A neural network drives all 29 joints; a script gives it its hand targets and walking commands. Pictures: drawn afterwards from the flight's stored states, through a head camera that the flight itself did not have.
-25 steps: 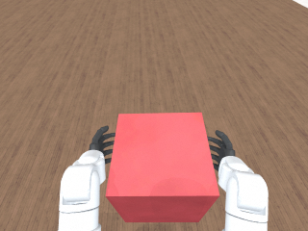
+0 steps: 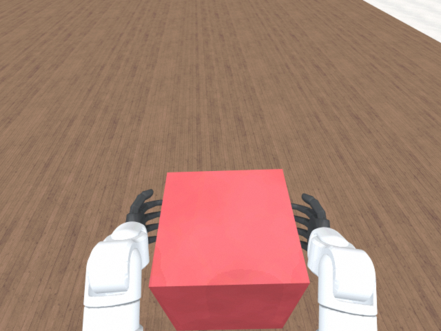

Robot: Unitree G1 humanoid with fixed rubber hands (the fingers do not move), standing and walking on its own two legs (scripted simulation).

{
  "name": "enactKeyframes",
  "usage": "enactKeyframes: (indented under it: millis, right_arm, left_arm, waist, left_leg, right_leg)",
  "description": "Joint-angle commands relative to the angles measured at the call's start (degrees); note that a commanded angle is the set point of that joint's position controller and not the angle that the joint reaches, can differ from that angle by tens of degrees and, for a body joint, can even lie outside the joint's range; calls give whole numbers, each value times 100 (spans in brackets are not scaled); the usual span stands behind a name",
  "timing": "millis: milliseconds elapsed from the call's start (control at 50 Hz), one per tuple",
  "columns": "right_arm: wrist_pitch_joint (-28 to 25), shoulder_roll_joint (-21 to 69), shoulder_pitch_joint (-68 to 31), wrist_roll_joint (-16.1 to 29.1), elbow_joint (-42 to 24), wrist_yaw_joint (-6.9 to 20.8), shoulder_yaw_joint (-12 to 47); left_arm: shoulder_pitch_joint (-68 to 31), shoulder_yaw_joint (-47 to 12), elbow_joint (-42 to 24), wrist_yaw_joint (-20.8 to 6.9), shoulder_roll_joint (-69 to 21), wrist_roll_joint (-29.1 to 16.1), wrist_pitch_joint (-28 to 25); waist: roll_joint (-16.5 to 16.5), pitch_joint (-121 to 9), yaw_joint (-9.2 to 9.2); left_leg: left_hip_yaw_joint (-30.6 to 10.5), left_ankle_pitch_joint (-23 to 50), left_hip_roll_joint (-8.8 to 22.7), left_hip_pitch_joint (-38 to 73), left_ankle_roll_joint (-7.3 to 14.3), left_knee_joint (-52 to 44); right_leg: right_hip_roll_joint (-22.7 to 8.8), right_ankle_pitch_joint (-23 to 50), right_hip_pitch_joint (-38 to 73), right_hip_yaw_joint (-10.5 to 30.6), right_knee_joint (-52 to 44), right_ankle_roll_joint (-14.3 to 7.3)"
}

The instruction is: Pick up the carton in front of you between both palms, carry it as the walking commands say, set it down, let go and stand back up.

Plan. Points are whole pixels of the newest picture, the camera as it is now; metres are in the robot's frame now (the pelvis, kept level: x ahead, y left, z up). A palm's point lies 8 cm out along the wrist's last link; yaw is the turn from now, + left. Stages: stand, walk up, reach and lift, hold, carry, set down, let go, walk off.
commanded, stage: carry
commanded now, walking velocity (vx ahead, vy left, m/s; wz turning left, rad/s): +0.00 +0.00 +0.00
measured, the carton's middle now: (227, 253) +0.28 +0.00 +0.00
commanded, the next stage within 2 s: hold in 1.00 s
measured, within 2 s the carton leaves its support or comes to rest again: neither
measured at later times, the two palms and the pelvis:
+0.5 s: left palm (133, 262) +0.23 +0.15 +0.05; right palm (313, 267) +0.23 -0.14 +0.05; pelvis -0.04 +0.00 +0.00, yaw +0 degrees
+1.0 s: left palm (134, 266) +0.23 +0.15 +0.04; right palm (312, 273) +0.23 -0.14 +0.04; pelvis -0.06 +0.00 +0.00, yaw +0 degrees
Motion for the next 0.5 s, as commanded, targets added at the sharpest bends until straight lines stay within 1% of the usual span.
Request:
enactKeyframes:
  millis: [0,100,240,360,480]
  right_arm:
    - [-33,5304,-2440,2354,-171,1535,4085]
    - [-297,5340,-2447,2227,145,1595,4146]
    - [-889,5250,-2521,1985,410,1618,4033]
    - [-1403,4960,-2307,1532,936,1594,3613]
    - [-2099,4833,-2425,1043,1619,1599,3053]
  left_arm:
    - [-2461,-4153,-189,-1525,-5348,-2364,-61]
    - [-2440,-4164,124,-1580,-5382,-2219,-330]
    - [-2538,-4076,390,-1609,-5303,-2014,-937]
    - [-2362,-3636,917,-1601,-4959,-1592,-1445]
    - [-2506,-3058,1642,-1616,-4826,-1102,-2132]
  waist:
    - [84,-1578,-26]
    - [109,-1392,-25]
    - [1,-1201,-8]
    - [-12,-1051,6]
    - [-20,-917,0]
  left_leg:
    - [-304,4187,632,133,32,-62]
    - [-344,3894,665,53,118,-114]
    - [-378,2768,585,-145,178,-328]
    - [-422,2095,570,-277,203,-505]
    - [-469,1574,554,-454,239,-640]
  right_leg:
    - [-610,3598,1338,567,145,-82]
    - [-602,2892,1142,581,96,-64]
    - [-668,2646,1182,681,-176,-74]
    - [-673,2129,1122,729,-399,-69]
    - [-666,1652,1009,767,-576,-53]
